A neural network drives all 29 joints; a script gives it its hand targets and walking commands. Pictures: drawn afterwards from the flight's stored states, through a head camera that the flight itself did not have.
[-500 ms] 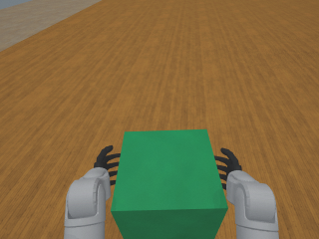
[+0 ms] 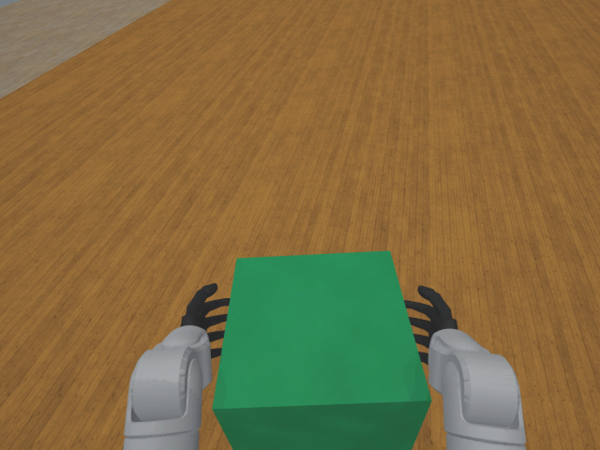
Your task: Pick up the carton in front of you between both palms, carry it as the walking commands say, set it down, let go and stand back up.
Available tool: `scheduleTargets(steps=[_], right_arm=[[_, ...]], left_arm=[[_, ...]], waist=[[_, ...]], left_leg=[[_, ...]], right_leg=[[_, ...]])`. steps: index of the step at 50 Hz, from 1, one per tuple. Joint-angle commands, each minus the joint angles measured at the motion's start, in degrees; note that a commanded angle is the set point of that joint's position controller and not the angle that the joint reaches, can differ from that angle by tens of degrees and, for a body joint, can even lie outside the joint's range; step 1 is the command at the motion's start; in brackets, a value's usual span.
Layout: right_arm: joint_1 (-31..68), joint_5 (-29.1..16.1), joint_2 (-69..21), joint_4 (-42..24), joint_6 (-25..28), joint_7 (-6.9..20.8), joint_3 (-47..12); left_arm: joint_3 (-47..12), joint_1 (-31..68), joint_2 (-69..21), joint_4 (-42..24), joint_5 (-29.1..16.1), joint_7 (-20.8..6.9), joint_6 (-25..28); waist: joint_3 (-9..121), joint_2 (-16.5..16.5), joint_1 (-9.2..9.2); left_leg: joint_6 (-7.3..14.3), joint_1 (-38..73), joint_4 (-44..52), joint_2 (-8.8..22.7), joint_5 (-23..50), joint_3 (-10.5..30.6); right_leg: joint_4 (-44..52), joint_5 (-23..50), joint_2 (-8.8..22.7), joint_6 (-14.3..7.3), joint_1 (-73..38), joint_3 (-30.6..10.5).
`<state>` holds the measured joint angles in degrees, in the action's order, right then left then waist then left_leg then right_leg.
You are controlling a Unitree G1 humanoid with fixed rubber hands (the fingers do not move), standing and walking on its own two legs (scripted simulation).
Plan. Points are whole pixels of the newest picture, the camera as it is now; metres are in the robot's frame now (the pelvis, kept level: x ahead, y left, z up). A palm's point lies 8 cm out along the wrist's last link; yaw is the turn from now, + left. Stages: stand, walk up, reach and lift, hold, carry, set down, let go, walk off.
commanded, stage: carry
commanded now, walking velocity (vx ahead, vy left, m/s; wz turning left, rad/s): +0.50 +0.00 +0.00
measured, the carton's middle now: (318, 369) +0.26 +0.00 -0.03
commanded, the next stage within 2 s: none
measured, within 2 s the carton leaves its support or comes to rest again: neither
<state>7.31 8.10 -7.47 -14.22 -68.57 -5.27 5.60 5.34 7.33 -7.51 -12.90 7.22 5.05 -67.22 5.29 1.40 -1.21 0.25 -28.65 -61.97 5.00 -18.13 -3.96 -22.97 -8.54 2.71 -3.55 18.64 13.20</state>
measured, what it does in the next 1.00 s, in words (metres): walks ahead: left foot, then right foot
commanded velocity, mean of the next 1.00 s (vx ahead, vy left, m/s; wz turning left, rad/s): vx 0.14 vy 0.00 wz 0.00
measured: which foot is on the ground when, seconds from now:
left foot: up 0.00-0.26, down 0.28-1.00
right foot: down 0.00-0.32, up 0.34-0.64, down 0.66-1.00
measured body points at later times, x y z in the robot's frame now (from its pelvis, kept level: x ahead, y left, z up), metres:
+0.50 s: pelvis +0.31 +0.05 +0.01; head +0.32 +0.07 +0.45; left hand +0.60 +0.18 +0.07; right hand +0.58 -0.12 +0.08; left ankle +0.33 +0.13 -0.74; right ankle +0.29 -0.08 -0.68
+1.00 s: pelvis +0.47 +0.02 +0.00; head +0.47 +0.03 +0.45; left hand +0.76 +0.17 +0.06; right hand +0.75 -0.13 +0.06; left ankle +0.33 +0.13 -0.73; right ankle +0.49 -0.08 -0.74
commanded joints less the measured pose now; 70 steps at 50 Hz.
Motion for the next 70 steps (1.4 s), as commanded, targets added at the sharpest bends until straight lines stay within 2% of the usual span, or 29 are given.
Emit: scheduleTargets(steps=[1, 5, 11, 14, 15, 16, 17, 19, 20, 22, 28, 32, 33, 34, 35, 36, 38, 40, 43, 45, 50, 55, 57, 59, 61, 63, 65, 68, 70], right_arm=[[26.3, -24.5, -58.5, -5.7, 2.9, 15.3, -42.3], [24.2, -23.6, -56.4, -7.0, 3.2, 14.6, -42.4], [25.6, -24.9, -49.6, -10.0, 0.1, 14.6, -41.5], [24.6, -24.7, -46.8, -8.0, -1.7, 14.9, -39.6], [24.0, -24.6, -45.9, -6.8, -2.2, 14.9, -38.8], [24.3, -23.8, -45.3, -4.9, -2.1, 15.1, -37.6], [24.2, -24.3, -47.0, -4.4, -2.1, 15.1, -37.9], [27.2, -25.7, -50.3, -6.2, -1.9, 15.4, -38.3], [28.7, -26.2, -52.1, -7.1, -1.5, 15.5, -38.9], [31.3, -27.0, -54.2, -8.7, -0.6, 15.9, -39.8], [26.7, -26.5, -52.0, -10.5, -0.7, 16.1, -39.3], [24.3, -24.2, -51.2, -7.1, -1.1, 16.2, -38.8], [24.6, -23.7, -51.1, -6.2, -1.1, 16.2, -39.0], [24.3, -23.3, -50.7, -5.0, -1.0, 16.2, -39.0], [25.4, -23.8, -51.0, -5.4, -1.5, 16.0, -39.6], [26.9, -24.2, -51.0, -6.3, -1.8, 16.0, -40.2], [30.5, -25.4, -52.4, -7.4, -1.5, 16.2, -41.4], [32.2, -26.4, -53.6, -7.9, -0.9, 16.1, -42.1], [29.9, -26.1, -53.7, -6.7, 0.1, 16.0, -42.2], [27.7, -25.3, -53.8, -5.4, 1.2, 16.0, -42.1], [26.5, -23.4, -54.3, -3.0, 4.6, 16.4, -41.8], [23.4, -20.8, -52.0, 0.0, 8.1, 16.6, -39.5], [23.4, -19.5, -51.2, 0.9, 9.9, 16.6, -38.3], [23.9, -18.4, -50.3, 1.6, 11.7, 16.4, -37.2], [23.9, -17.4, -49.5, 2.8, 13.5, 16.3, -36.4], [24.9, -16.4, -48.9, 4.5, 15.6, 16.3, -35.6], [25.9, -15.0, -47.8, 7.2, 17.7, 16.5, -34.3], [24.3, -12.3, -46.5, 12.5, 21.2, 16.6, -30.9], [25.3, -10.4, -47.3, 14.8, 24.0, 16.7, -28.3]], left_arm=[[-41.5, 26.1, -59.1, -6.5, -26.0, -16.4, 1.7], [-41.9, 24.3, -56.2, -8.0, -26.0, -16.6, 1.7], [-40.4, 24.1, -49.6, -10.1, -24.3, -15.1, -1.0], [-39.7, 24.8, -47.1, -9.1, -23.6, -14.5, -2.9], [-39.4, 25.3, -45.9, -8.6, -23.4, -14.3, -3.4], [-40.2, 27.7, -46.5, -10.3, -23.9, -14.1, -4.3], [-40.3, 28.8, -46.9, -9.8, -24.1, -14.2, -4.6], [-40.0, 29.4, -50.4, -8.0, -24.5, -14.6, -3.9], [-40.4, 29.8, -52.1, -8.1, -24.5, -14.6, -3.3], [-40.9, 31.0, -54.5, -9.3, -24.3, -14.2, -2.3], [-41.0, 26.3, -53.9, -11.0, -22.8, -12.8, -1.8], [-40.7, 24.6, -52.9, -8.8, -22.8, -14.0, -2.7], [-40.5, 24.7, -52.6, -8.1, -23.0, -14.5, -2.8], [-40.2, 25.2, -51.9, -7.5, -23.4, -14.9, -3.1], [-39.6, 26.3, -52.3, -5.4, -23.0, -15.3, -2.9], [-38.9, 24.4, -53.1, -3.1, -23.0, -15.5, -2.4], [-38.7, 25.3, -55.1, -3.0, -23.4, -15.6, -1.6], [-39.0, 26.8, -56.1, -3.9, -23.7, -15.4, -1.0], [-39.7, 25.9, -55.8, -4.5, -23.1, -14.8, -0.1], [-40.4, 25.6, -55.7, -4.8, -22.6, -14.7, 0.7], [-42.1, 26.0, -56.2, -3.7, -22.0, -15.2, 3.7], [-41.3, 24.0, -54.1, -1.4, -19.9, -15.2, 6.9], [-40.7, 24.6, -53.2, -0.7, -18.9, -15.4, 8.4], [-39.9, 25.2, -52.3, 0.2, -18.1, -15.5, 10.1], [-38.8, 25.0, -51.4, 1.8, -17.0, -15.6, 11.8], [-36.9, 24.2, -50.8, 4.3, -15.4, -15.5, 13.9], [-34.2, 23.6, -49.8, 7.1, -13.3, -15.1, 16.1], [-30.0, 21.9, -48.1, 12.1, -9.7, -14.9, 19.5], [-28.6, 24.7, -48.5, 13.9, -8.3, -15.2, 22.0]], waist=[[16.1, -8.7, 0.53], [11.7, -8.9, 0.37], [6.9, -9.7, 0.05], [10.0, -5.9, 1.40], [12.9, -1.2, 2.71], [17.2, 13.8, 3.29], [15.8, 17.8, 2.92], [16.5, 8.0, 2.51], [16.7, 3.3, 2.13], [16.8, 4.5, 1.58], [16.9, 8.7, 1.78], [14.6, 5.2, 1.54], [14.2, 3.9, 1.39], [15.2, -0.1, 1.70], [17.6, -6.0, 1.96], [19.0, -10.5, 1.39], [18.3, -9.6, 1.54], [18.3, -8.9, 1.29], [21.8, -4.4, 1.03], [22.9, -2.7, 1.15], [19.7, -4.5, 1.09], [17.4, 4.0, 1.12], [15.4, 5.5, 1.27], [15.6, 3.2, 1.34], [17.4, -0.7, 1.40], [16.7, -3.7, 1.54], [14.2, -4.0, 1.26], [14.1, 2.6, 1.43], [12.9, 4.7, 1.55]], left_leg=[[-0.8, -4.8, 9.1, 2.4, 3.6, 0.1], [-1.6, -5.1, 24.0, 1.4, 10.7, -3.3], [-0.3, -0.4, 33.9, -0.1, 15.5, -6.8], [0.8, 16.5, 37.5, -4.2, 9.0, -12.1], [1.7, 28.0, 38.3, 1.2, 5.5, -3.9], [9.3, 39.2, 44.7, 15.6, 2.7, 21.8], [12.7, 42.6, 48.0, 19.3, 17.9, 30.8], [11.5, 39.0, 43.1, 17.5, 40.5, 18.7], [9.1, 36.0, 43.5, 16.6, 40.9, 13.7], [6.0, 30.6, 45.8, 13.6, 38.1, 5.7], [5.6, 29.5, 43.5, 10.0, 44.9, -4.8], [2.2, 26.4, 36.6, 6.7, 35.5, -7.8], [0.3, 22.1, 34.8, 6.2, 29.3, -7.2], [-1.5, 17.2, 31.7, 5.2, 18.4, -7.3], [-2.7, 12.7, 31.3, 2.6, 7.0, -4.4], [-3.0, 11.8, 32.0, 1.7, -0.1, -2.9], [-3.1, 14.9, 35.4, 1.3, -0.2, -2.6], [-3.1, 17.3, 39.1, 1.2, 7.8, -2.9], [-3.0, 21.6, 34.6, 2.0, 25.4, -2.7], [-3.1, 21.4, 32.5, 2.0, 30.1, -2.9], [-3.3, 18.6, 39.7, -0.4, 20.4, -3.6], [-2.4, 31.5, 34.0, 4.6, 52.3, -3.7], [-1.9, 30.4, 32.1, 5.5, 57.7, -3.9], [-2.4, 25.0, 30.2, 4.7, 51.6, -4.5], [-3.1, 18.6, 29.6, 2.8, 35.6, -4.5], [-3.4, 16.9, 36.4, 1.3, 18.6, -3.3], [-2.6, 20.9, 40.8, 1.7, 22.6, -2.7], [-1.5, 29.0, 35.3, 6.8, 49.4, -2.0], [-0.2, 25.8, 34.1, 7.8, 50.0, -1.9]], right_leg=[[14.4, -4.0, 15.0, -4.2, -16.7, -15.5], [15.2, 0.4, 13.0, -4.1, -17.8, -10.4], [11.6, 6.2, 12.5, -2.2, -19.9, -6.9], [-4.5, 13.1, 8.8, 0.6, -14.9, -1.4], [-16.3, 9.9, 7.1, 2.9, -6.3, -0.1], [-34.9, -1.8, 0.3, 6.6, 8.6, -0.3], [-43.2, -19.8, -2.9, 6.2, 20.2, -5.3], [-48.8, -20.2, 1.8, 3.7, 21.2, -11.0], [-44.0, -16.6, 3.8, 3.3, 19.5, -12.0], [-33.2, -12.4, 3.4, 3.6, 13.0, -10.1], [-11.9, -1.1, -0.7, 4.4, 5.2, -4.5], [3.6, 16.2, -0.6, 4.7, -4.4, -1.9], [4.2, 20.4, 2.3, 4.4, -10.4, -3.9], [1.3, 35.2, 8.4, 4.1, -16.6, -9.2], [-3.7, 49.6, 13.2, -0.5, -23.5, -13.7], [-3.4, 46.5, 14.8, -3.5, -24.4, -16.6], [-2.1, 42.1, 12.9, -3.2, -21.2, -15.1], [-5.2, 45.7, 10.2, -1.1, -21.1, -11.8], [-9.0, 47.8, 8.4, -0.9, -19.4, -9.7], [-10.0, 49.0, 7.7, -1.2, -19.2, -8.8], [-8.9, 52.6, 7.2, -2.0, -20.9, -9.2], [-10.2, 24.3, 2.4, 1.3, -5.1, -4.3], [-6.9, 17.0, 0.8, 2.4, -4.8, -2.8], [-7.1, 26.3, 2.1, 1.7, -11.1, -3.7], [-8.7, 42.9, 5.7, -0.6, -18.0, -7.0], [-8.5, 47.8, 7.8, -1.6, -19.3, -9.1], [-8.8, 37.5, 6.9, -0.3, -14.3, -8.7], [-11.4, 16.5, 4.0, 2.4, -3.2, -5.0], [-10.6, 9.8, 3.7, 3.0, -3.5, -4.5]])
